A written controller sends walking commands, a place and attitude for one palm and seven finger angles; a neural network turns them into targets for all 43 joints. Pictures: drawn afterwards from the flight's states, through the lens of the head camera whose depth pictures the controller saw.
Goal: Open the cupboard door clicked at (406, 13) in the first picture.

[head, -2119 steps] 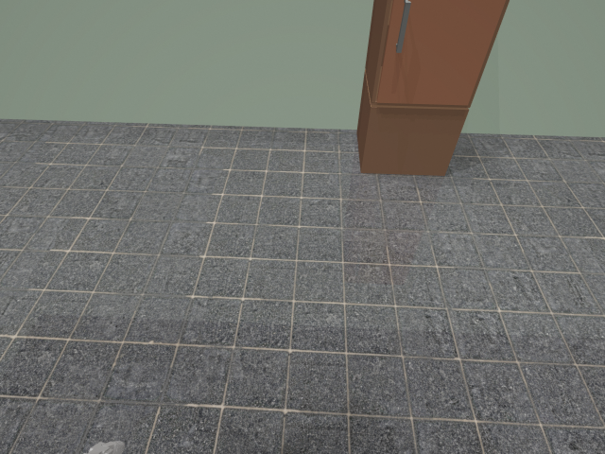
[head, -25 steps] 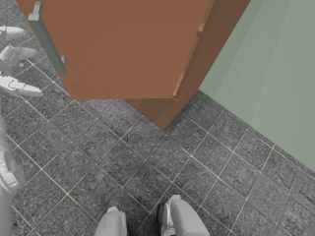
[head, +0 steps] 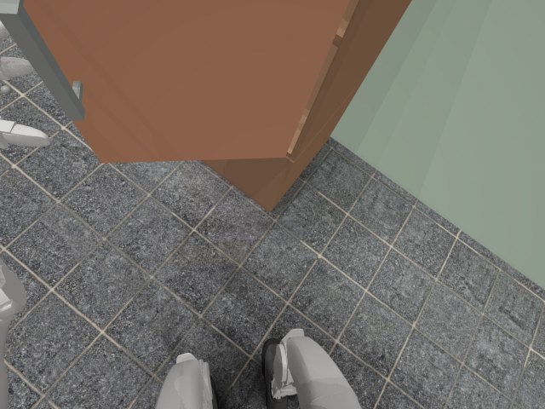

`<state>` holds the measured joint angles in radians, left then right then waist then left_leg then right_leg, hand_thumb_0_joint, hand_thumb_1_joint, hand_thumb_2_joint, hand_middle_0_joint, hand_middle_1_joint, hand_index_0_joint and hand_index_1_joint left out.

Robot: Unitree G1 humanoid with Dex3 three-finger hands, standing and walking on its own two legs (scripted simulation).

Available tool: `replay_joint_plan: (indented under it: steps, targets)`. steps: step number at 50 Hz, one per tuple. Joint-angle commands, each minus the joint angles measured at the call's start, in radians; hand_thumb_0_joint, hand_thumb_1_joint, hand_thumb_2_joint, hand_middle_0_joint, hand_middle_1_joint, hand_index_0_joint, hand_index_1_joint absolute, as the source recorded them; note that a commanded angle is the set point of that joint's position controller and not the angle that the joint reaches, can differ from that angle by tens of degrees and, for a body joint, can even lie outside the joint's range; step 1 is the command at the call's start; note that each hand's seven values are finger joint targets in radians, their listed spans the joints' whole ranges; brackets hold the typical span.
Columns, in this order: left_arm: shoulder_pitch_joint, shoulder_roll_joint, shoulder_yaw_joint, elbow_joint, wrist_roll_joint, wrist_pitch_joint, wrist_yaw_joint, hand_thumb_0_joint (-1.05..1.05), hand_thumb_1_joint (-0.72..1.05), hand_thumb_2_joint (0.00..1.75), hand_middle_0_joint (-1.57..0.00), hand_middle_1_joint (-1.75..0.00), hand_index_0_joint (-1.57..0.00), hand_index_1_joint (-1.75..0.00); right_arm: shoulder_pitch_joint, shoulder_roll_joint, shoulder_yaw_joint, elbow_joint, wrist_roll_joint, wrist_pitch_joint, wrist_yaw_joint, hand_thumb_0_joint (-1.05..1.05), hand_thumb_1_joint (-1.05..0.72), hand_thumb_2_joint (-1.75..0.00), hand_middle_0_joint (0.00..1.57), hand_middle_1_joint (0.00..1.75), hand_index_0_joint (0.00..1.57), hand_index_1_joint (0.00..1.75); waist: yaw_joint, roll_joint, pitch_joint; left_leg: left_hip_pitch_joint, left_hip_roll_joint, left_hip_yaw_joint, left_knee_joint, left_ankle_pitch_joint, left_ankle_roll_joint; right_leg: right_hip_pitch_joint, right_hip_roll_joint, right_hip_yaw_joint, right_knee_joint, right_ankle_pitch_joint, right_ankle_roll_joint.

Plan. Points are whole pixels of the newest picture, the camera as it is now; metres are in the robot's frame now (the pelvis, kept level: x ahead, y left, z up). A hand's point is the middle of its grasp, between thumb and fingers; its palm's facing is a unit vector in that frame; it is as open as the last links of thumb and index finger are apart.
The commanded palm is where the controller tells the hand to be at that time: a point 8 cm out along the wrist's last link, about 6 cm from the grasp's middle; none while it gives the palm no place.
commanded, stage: move the hooked fingers beside the handle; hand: left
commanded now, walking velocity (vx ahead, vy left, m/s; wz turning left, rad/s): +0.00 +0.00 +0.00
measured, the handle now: (51, 58) +0.56 +0.23 +0.06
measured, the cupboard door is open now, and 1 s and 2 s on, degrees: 43 43 43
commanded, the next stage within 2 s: slide the fingers in behind the handle in 0.46 s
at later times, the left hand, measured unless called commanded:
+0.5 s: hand (1, 95) +0.51 +0.27 +0.06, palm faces +0.01 -1.00 -0.01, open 14.0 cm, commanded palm +0.49 +0.31 +0.06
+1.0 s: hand (37, 93) +0.51 +0.24 +0.07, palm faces +0.01 -1.00 -0.02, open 14.0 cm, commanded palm +0.48 +0.28 +0.06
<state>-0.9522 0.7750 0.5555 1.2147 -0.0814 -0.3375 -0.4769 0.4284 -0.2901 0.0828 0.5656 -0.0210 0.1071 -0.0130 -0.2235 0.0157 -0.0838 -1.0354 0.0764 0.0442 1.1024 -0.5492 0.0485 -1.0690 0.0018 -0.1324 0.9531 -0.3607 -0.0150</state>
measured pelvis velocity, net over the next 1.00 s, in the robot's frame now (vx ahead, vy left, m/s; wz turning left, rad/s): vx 0.00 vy -0.01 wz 0.00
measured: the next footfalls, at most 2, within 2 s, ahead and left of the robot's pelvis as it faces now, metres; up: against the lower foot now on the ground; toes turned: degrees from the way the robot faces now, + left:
none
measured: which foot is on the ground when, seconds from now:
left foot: down 0.00-1.00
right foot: down 0.00-1.00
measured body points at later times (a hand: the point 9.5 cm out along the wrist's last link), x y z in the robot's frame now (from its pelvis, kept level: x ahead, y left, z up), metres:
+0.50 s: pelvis +0.00 +0.00 +0.00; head +0.17 +0.04 +0.42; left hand +0.50 +0.33 +0.07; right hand +0.02 -0.27 -0.09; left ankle -0.03 +0.08 -0.66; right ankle +0.04 -0.12 -0.66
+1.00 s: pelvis +0.00 -0.01 +0.00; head +0.16 +0.03 +0.42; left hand +0.50 +0.29 +0.07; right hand -0.01 -0.27 -0.09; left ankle -0.03 +0.08 -0.66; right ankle +0.04 -0.12 -0.66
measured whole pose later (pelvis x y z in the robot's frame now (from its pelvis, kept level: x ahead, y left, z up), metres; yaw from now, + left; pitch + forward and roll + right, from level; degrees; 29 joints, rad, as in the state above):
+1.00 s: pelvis +0.00 -0.01 +0.00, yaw +0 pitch +25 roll -4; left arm -0.90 0.66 0.49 1.17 -0.10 -0.39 -0.40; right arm 0.41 -0.28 0.07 0.57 -0.02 0.10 0.00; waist -0.20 0.02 -0.09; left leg -0.98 0.07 0.05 1.08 -0.54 0.04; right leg -1.02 0.00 -0.12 0.95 -0.36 -0.02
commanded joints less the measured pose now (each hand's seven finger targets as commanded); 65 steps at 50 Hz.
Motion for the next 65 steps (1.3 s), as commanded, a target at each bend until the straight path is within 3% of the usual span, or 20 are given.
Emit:
replay_joint_plan:
  steps: [1, 3, 5, 9, 12, 15, 18, 22, 25, 27, 31, 34, 41, 46, 49, 52, 57, 59, 62, 65]
  targets:
    - [-0.385, 0.322, 0.028, -0.276, -0.027, -0.086, 0.015, 0.00, -0.50, 0.30, -0.30, -1.20, -0.30, -1.20, 0.212, -0.207, -0.088, -0.023, -0.001, -0.003, -0.012, 0.00, -0.90, -0.90, 0.20, 0.30, 0.20, 0.30, 0.025, 0.282, -0.589, 0.450, -0.017, -0.132, -0.107, 0.728, -0.039, 0.310, 0.051, 0.077, -0.029, 0.344, -0.013]
    - [-0.321, 0.292, 0.023, -0.283, -0.037, -0.079, 0.009, 0.00, -0.50, 0.30, -0.30, -1.20, -0.30, -1.20, 0.211, -0.202, -0.094, -0.022, 0.001, 0.000, -0.006, 0.00, -0.90, -0.90, 0.20, 0.30, 0.20, 0.30, 0.038, 0.301, -0.612, 0.496, -0.015, -0.131, -0.112, 0.790, -0.047, 0.318, 0.052, 0.076, -0.041, 0.370, -0.010]
    - [-0.297, 0.284, 0.026, -0.262, -0.050, -0.068, 0.005, 0.00, -0.50, 0.30, -0.30, -1.20, -0.30, -1.20, 0.200, -0.203, -0.093, -0.027, 0.005, 0.001, -0.006, 0.00, -0.90, -0.90, 0.20, 0.30, 0.20, 0.30, 0.034, 0.232, -0.554, 0.440, -0.018, -0.121, -0.124, 0.728, -0.035, 0.350, 0.055, 0.077, -0.053, 0.369, -0.007]
    - [-0.279, 0.262, 0.010, -0.232, -0.048, -0.063, 0.008, 0.00, -0.50, 0.30, -0.30, -1.20, -0.30, -1.20, 0.194, -0.202, -0.094, -0.034, 0.007, 0.004, -0.009, 0.00, -0.90, -0.90, 0.20, 0.30, 0.20, 0.30, 0.033, 0.207, -0.501, 0.409, -0.023, -0.113, -0.136, 0.682, -0.030, 0.348, 0.053, 0.078, -0.061, 0.351, -0.006]
    - [-0.317, 0.239, -0.009, -0.250, -0.052, -0.084, 0.010, 0.00, -0.50, 0.30, -0.30, -1.20, -0.30, -1.20, 0.187, -0.198, -0.093, -0.032, 0.006, 0.002, -0.009, 0.00, -0.90, -0.90, 0.20, 0.30, 0.20, 0.30, 0.027, 0.232, -0.510, 0.432, -0.023, -0.112, -0.131, 0.692, -0.035, 0.334, 0.053, 0.080, -0.055, 0.353, -0.009]
    - [-0.307, 0.280, 0.021, -0.207, -0.050, -0.090, 0.014, 0.00, -0.50, 0.30, -0.30, -1.20, -0.30, -1.20, 0.177, -0.202, -0.094, -0.031, 0.007, -0.009, -0.014, 0.00, -0.90, -0.90, 0.20, 0.30, 0.20, 0.30, 0.024, 0.160, -0.482, 0.337, -0.032, -0.099, -0.128, 0.603, -0.023, 0.390, 0.050, 0.092, -0.055, 0.358, -0.008]
    - [-0.326, 0.280, 0.010, -0.228, -0.040, -0.102, 0.008, 0.00, -0.50, 0.30, -0.30, -1.20, -0.30, -1.20, 0.176, -0.201, -0.091, -0.027, 0.004, -0.010, -0.015, 0.00, -0.90, -0.90, 0.20, 0.30, 0.20, 0.30, 0.034, 0.239, -0.521, 0.396, -0.027, -0.110, -0.120, 0.667, -0.035, 0.352, 0.047, 0.088, -0.041, 0.354, -0.011]
    - [-0.344, 0.254, -0.006, -0.252, -0.056, -0.107, -0.004, 0.00, -0.50, 0.30, -0.30, -1.20, -0.30, -1.20, 0.175, -0.203, -0.093, -0.025, 0.007, -0.009, -0.015, 0.00, -0.90, -0.90, 0.20, 0.30, 0.20, 0.30, 0.028, 0.250, -0.556, 0.440, -0.023, -0.119, -0.114, 0.702, -0.040, 0.326, 0.047, 0.084, -0.038, 0.351, -0.010]
    - [-0.334, 0.252, -0.004, -0.221, -0.055, -0.094, -0.003, 0.00, -0.50, 0.30, -0.30, -1.20, -0.30, -1.20, 0.171, -0.203, -0.092, -0.023, 0.008, -0.007, -0.016, 0.00, -0.90, -0.90, 0.20, 0.30, 0.20, 0.30, 0.026, 0.194, -0.525, 0.392, -0.026, -0.119, -0.116, 0.648, -0.033, 0.341, 0.048, 0.083, -0.041, 0.336, -0.007]
    - [-0.351, 0.268, 0.001, -0.254, -0.051, -0.100, -0.001, 0.00, -0.50, 0.30, -0.30, -1.20, -0.30, -1.20, 0.172, -0.203, -0.091, -0.022, 0.007, -0.008, -0.016, 0.00, -0.90, -0.90, 0.20, 0.30, 0.20, 0.30, 0.032, 0.251, -0.548, 0.431, -0.023, -0.126, -0.117, 0.690, -0.043, 0.317, 0.046, 0.079, -0.034, 0.335, -0.011]
    - [-0.351, 0.179, -0.053, -0.273, -0.060, -0.104, 0.015, 0.00, -0.50, 0.30, -0.30, -1.20, -0.30, -1.20, 0.174, -0.196, -0.093, -0.024, 0.007, -0.006, -0.011, 0.00, -0.90, -0.90, 0.20, 0.30, 0.20, 0.30, 0.023, 0.258, -0.539, 0.472, -0.021, -0.135, -0.120, 0.699, -0.048, 0.273, 0.049, 0.071, -0.040, 0.305, -0.013]
    - [-0.346, 0.171, -0.049, -0.241, -0.058, -0.093, 0.034, 0.00, -0.50, 0.30, -0.30, -1.20, -0.30, -1.20, 0.174, -0.196, -0.093, -0.015, 0.007, -0.003, -0.009, 0.00, -0.90, -0.90, 0.20, 0.30, 0.20, 0.30, 0.026, 0.221, -0.527, 0.431, -0.025, -0.131, -0.125, 0.641, -0.044, 0.291, 0.049, 0.074, -0.046, 0.290, -0.008]
    - [-0.374, 0.237, -0.012, -0.246, -0.027, -0.109, 0.083, 0.00, -0.50, 0.30, -0.30, -1.20, -0.30, -1.20, 0.172, -0.192, -0.086, -0.029, 0.002, -0.013, -0.012, 0.00, -0.90, -0.90, 0.20, 0.30, 0.20, 0.30, 0.032, 0.192, -0.522, 0.330, -0.039, -0.110, -0.135, 0.529, -0.027, 0.374, 0.045, 0.090, -0.039, 0.299, -0.014]
    - [-0.309, 0.193, -0.018, -0.275, -0.043, -0.125, 0.084, 0.00, -0.50, 0.30, -0.30, -1.20, -0.30, -1.20, 0.177, -0.191, -0.095, -0.033, 0.003, -0.015, -0.004, 0.00, -0.90, -0.90, 0.20, 0.30, 0.20, 0.30, 0.043, 0.192, -0.569, 0.391, -0.033, -0.110, -0.135, 0.610, -0.032, 0.387, 0.047, 0.089, -0.041, 0.344, -0.013]
    - [-0.318, 0.149, -0.053, -0.239, -0.046, -0.104, 0.084, 0.00, -0.50, 0.30, -0.30, -1.20, -0.30, -1.20, 0.168, -0.188, -0.093, -0.026, 0.010, -0.010, -0.003, 0.00, -0.90, -0.90, 0.20, 0.30, 0.20, 0.30, 0.032, 0.173, -0.484, 0.352, -0.035, -0.102, -0.150, 0.535, -0.029, 0.361, 0.045, 0.087, -0.057, 0.300, -0.006]
    - [-0.337, 0.159, -0.039, -0.288, -0.049, -0.122, 0.097, 0.00, -0.50, 0.30, -0.30, -1.20, -0.30, -1.20, 0.170, -0.188, -0.098, -0.025, 0.007, -0.012, -0.005, 0.00, -0.90, -0.90, 0.20, 0.30, 0.20, 0.30, 0.039, 0.177, -0.545, 0.380, -0.037, -0.102, -0.147, 0.551, -0.029, 0.382, 0.044, 0.092, -0.054, 0.318, -0.008]
    - [-0.308, 0.082, -0.082, -0.267, -0.052, -0.136, 0.106, 0.00, -0.50, 0.30, -0.30, -1.20, -0.30, -1.20, 0.161, -0.176, -0.099, -0.019, 0.008, -0.017, 0.000, 0.00, -0.90, -0.90, 0.20, 0.30, 0.20, 0.30, 0.039, 0.174, -0.507, 0.368, -0.040, -0.096, -0.148, 0.551, -0.030, 0.382, 0.043, 0.094, -0.055, 0.328, -0.010]
    - [-0.322, 0.102, -0.073, -0.250, -0.048, -0.132, 0.113, 0.00, -0.50, 0.30, -0.30, -1.20, -0.30, -1.20, 0.159, -0.182, -0.099, -0.014, 0.009, -0.016, -0.003, 0.00, -0.90, -0.90, 0.20, 0.30, 0.20, 0.30, 0.031, 0.141, -0.475, 0.331, -0.043, -0.093, -0.152, 0.500, -0.025, 0.387, 0.040, 0.098, -0.061, 0.308, -0.006]
    - [-0.331, 0.057, -0.100, -0.277, -0.046, -0.144, 0.121, 0.00, -0.50, 0.30, -0.30, -1.20, -0.30, -1.20, 0.155, -0.174, -0.101, -0.016, 0.006, -0.022, -0.001, 0.00, -0.90, -0.90, 0.20, 0.30, 0.20, 0.30, 0.042, 0.203, -0.515, 0.385, -0.045, -0.097, -0.153, 0.534, -0.032, 0.373, 0.038, 0.096, -0.057, 0.308, -0.011]
    - [-0.361, 0.002, -0.146, -0.281, -0.044, -0.147, 0.129, 0.00, -0.50, 0.30, -0.30, -1.20, -0.30, -1.20, 0.151, -0.172, -0.104, -0.004, 0.006, -0.025, 0.001, 0.00, -0.90, -0.90, 0.20, 0.30, 0.20, 0.30, 0.021, 0.181, -0.496, 0.405, -0.039, -0.108, -0.149, 0.546, -0.035, 0.332, 0.039, 0.087, -0.054, 0.294, -0.008]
